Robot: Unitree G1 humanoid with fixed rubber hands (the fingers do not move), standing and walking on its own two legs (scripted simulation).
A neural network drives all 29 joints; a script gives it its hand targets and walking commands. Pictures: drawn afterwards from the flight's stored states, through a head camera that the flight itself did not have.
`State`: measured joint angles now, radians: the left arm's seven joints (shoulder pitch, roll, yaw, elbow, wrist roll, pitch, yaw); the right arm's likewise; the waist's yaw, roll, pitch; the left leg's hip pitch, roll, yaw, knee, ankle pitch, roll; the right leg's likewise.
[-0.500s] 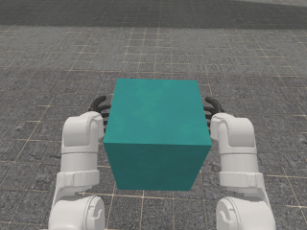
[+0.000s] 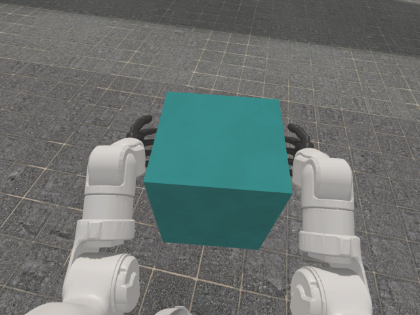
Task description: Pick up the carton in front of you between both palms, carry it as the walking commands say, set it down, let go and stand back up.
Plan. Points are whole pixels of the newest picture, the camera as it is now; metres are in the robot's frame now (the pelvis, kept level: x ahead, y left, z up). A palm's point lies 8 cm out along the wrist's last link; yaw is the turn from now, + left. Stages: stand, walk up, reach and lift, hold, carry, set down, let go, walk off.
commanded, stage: carry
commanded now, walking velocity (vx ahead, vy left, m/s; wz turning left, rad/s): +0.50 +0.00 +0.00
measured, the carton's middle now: (216, 176) +0.37 +0.02 +0.05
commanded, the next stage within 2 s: none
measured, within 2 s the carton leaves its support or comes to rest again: neither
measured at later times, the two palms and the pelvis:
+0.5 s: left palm (198, 71) +0.62 +0.09 +0.13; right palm (322, 79) +0.63 -0.21 +0.13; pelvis +0.27 -0.06 +0.02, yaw +1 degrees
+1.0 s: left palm (193, 44) +0.83 +0.12 +0.09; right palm (293, 52) +0.81 -0.18 +0.09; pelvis +0.56 -0.02 +0.02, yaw -2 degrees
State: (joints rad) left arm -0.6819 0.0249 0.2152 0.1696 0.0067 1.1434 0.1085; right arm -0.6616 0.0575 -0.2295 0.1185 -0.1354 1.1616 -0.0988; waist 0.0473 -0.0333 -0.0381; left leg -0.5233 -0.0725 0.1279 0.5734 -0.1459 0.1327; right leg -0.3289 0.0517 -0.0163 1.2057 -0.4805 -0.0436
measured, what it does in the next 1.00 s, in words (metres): walks ahead: right foot, then left foot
